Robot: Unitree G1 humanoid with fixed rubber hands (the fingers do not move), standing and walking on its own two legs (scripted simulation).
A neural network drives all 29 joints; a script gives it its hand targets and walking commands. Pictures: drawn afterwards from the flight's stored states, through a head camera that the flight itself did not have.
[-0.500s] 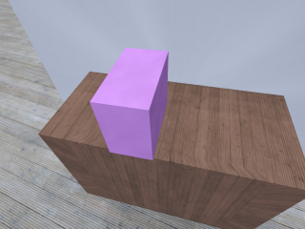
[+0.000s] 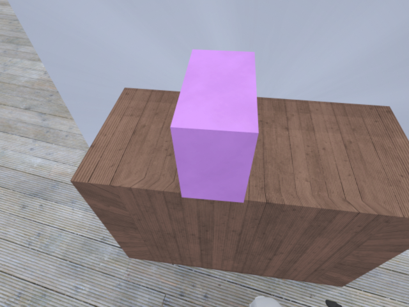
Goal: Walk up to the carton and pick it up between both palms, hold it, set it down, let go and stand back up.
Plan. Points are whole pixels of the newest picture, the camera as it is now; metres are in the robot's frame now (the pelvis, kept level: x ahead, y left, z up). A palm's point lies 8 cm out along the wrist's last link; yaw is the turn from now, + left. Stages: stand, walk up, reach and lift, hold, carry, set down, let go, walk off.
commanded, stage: walk up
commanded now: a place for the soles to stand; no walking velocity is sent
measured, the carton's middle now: (217, 125) +0.54 +0.00 +0.03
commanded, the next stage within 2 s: none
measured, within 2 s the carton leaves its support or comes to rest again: neither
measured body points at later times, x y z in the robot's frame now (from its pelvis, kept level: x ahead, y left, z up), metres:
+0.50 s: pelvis +0.03 +0.05 +0.02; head +0.03 +0.05 +0.47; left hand +0.10 +0.28 -0.13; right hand +0.02 -0.19 -0.13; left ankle +0.03 +0.14 -0.72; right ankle +0.02 -0.06 -0.72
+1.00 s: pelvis +0.03 +0.04 +0.01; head +0.04 +0.03 +0.46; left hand +0.11 +0.28 -0.13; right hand +0.00 -0.22 -0.14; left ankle +0.03 +0.14 -0.72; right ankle +0.02 -0.06 -0.72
